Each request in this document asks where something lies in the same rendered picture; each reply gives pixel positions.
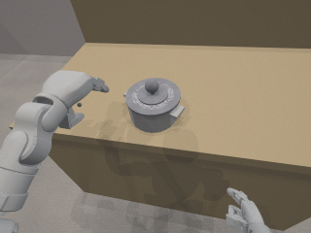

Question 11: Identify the table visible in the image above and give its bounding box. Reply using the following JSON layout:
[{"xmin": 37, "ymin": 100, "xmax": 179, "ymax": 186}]
[{"xmin": 9, "ymin": 0, "xmax": 311, "ymax": 231}]

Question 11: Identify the pot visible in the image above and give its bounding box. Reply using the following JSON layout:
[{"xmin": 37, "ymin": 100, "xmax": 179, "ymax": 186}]
[{"xmin": 123, "ymin": 93, "xmax": 185, "ymax": 133}]

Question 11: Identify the right robot hand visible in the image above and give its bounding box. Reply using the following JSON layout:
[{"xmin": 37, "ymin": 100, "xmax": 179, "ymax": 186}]
[{"xmin": 225, "ymin": 187, "xmax": 264, "ymax": 233}]

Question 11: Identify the robot left forearm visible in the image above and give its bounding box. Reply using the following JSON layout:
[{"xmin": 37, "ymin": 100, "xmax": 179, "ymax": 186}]
[{"xmin": 0, "ymin": 93, "xmax": 68, "ymax": 216}]

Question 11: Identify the lid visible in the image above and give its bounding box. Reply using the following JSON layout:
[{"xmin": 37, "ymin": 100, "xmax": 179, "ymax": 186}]
[{"xmin": 125, "ymin": 78, "xmax": 181, "ymax": 117}]

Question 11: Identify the robot right forearm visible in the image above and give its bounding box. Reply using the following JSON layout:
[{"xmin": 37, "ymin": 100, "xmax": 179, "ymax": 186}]
[{"xmin": 248, "ymin": 222, "xmax": 272, "ymax": 233}]

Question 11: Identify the knob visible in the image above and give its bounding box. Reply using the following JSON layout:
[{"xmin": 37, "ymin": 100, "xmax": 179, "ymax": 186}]
[{"xmin": 145, "ymin": 79, "xmax": 159, "ymax": 93}]

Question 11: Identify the left robot hand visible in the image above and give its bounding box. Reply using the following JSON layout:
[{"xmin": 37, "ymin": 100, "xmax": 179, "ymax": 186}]
[{"xmin": 42, "ymin": 70, "xmax": 110, "ymax": 130}]

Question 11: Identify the left robot upper arm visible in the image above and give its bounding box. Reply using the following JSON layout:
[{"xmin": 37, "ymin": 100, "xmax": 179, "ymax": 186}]
[{"xmin": 0, "ymin": 217, "xmax": 19, "ymax": 233}]

